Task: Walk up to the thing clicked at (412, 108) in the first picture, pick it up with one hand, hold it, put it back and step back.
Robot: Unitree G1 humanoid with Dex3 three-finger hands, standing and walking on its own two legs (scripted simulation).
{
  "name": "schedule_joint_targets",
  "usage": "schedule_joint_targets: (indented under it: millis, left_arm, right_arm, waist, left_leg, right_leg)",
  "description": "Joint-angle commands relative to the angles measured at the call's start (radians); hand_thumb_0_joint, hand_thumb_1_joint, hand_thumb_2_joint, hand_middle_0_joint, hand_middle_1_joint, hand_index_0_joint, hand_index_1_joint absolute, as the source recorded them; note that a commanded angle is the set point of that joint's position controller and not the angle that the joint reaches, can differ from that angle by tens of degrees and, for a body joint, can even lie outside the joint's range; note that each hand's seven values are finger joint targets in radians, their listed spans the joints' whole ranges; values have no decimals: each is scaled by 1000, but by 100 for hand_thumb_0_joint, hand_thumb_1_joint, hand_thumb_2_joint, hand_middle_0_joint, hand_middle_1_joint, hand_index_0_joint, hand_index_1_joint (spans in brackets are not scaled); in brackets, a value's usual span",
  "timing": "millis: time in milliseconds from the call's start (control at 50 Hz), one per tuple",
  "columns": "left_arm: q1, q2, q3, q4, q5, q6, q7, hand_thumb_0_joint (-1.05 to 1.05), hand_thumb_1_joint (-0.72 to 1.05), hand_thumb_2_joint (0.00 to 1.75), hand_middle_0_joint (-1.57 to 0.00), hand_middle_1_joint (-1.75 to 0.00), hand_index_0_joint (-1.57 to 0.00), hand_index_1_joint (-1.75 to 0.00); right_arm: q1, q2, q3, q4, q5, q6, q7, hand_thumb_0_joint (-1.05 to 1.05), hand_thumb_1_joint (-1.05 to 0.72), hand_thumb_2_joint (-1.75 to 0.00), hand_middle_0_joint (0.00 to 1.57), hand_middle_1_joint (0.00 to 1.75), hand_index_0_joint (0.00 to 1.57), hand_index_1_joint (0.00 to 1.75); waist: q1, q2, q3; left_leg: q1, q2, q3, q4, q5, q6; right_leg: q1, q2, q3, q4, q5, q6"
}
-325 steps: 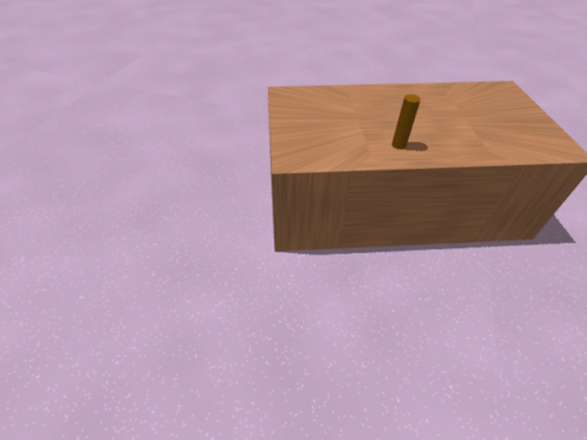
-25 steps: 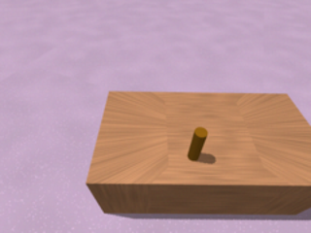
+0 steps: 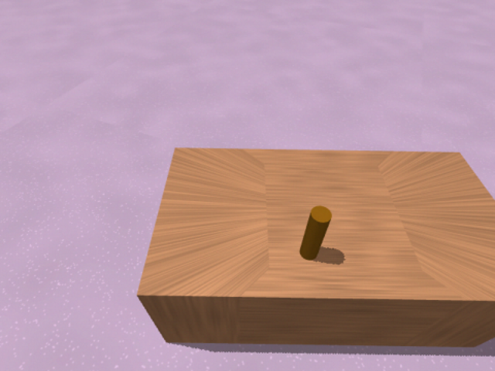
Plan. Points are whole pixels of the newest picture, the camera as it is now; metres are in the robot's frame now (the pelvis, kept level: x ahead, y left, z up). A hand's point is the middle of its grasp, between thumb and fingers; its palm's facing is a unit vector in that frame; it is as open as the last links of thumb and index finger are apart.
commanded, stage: stand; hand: right
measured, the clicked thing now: (314, 234) +0.52 -0.20 -0.24
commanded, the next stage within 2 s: go down in 0.70 s
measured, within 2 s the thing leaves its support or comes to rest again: neither
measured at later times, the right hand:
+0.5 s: hand out of the picture +0.07 -0.25 -0.16, palm faces -0.02 +0.94 -0.33, open 7.4 cm
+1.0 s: hand out of the picture +0.14 -0.24 -0.16, palm faces +0.04 +0.95 -0.31, open 10.0 cm
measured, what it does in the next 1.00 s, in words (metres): stands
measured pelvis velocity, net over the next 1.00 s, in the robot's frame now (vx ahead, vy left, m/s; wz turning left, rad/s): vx -0.02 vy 0.00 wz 0.02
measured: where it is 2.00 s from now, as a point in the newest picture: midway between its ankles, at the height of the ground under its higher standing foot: outside the picture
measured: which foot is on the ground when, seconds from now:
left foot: down 0.00-1.00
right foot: down 0.00-1.00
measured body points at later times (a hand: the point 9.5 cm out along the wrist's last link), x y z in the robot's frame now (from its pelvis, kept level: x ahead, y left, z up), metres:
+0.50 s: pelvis +0.00 +0.00 +0.00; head +0.01 -0.01 +0.45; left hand +0.08 +0.30 -0.13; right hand +0.07 -0.30 -0.14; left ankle -0.01 +0.12 -0.75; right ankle +0.01 -0.12 -0.75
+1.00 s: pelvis -0.02 +0.00 -0.01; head +0.03 +0.00 +0.43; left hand +0.14 +0.29 -0.12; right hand +0.14 -0.29 -0.13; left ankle -0.01 +0.12 -0.75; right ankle +0.01 -0.12 -0.75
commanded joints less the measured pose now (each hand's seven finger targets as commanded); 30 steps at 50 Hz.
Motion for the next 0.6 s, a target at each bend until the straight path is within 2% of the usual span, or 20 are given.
schedule_joint_targets:
  millis: [0, 260, 380, 580]
  left_arm:
    - [-38, 213, 41, -59, -1, -25, 12, 0, 90, 90, -20, -30, -20, -30]
    - [-36, 219, 43, -58, 3, -27, 14, 0, 90, 90, -20, -30, -20, -30]
    - [-30, 216, 43, -60, -1, -25, 11, 0, 90, 90, -20, -30, -20, -30]
    - [-37, 222, 46, -59, -1, -24, 12, 0, 90, 90, -20, -30, -20, -30]
  right_arm:
    - [-46, -208, -40, -54, 5, -21, -10, 0, -90, -90, 20, 30, 20, 30]
    - [-30, -209, -42, -56, 3, -17, -9, 0, -90, -90, 20, 30, 20, 30]
    - [-27, -210, -41, -59, 2, -20, -9, 0, -90, -90, 20, 30, 20, 30]
    - [-20, -207, -40, -57, 3, -20, -10, 0, -90, -90, 20, 30, 20, 30]
  waist:
    - [-3, -8, -75]
    - [-10, -20, -68]
    - [-5, 6, -79]
    - [-7, -16, -49]
  left_leg:
    - [23, 124, -95, -41, 144, 23]
    - [8, 123, -96, -39, 102, 26]
    - [13, 125, -97, -43, 119, 25]
    - [-7, 121, -104, -48, 98, 23]
  right_leg:
    - [-9, -123, 90, -37, 191, -27]
    - [-6, -124, 90, -48, 154, -26]
    - [2, -125, 89, -36, 163, -32]
    - [-8, -121, 89, -45, 133, -30]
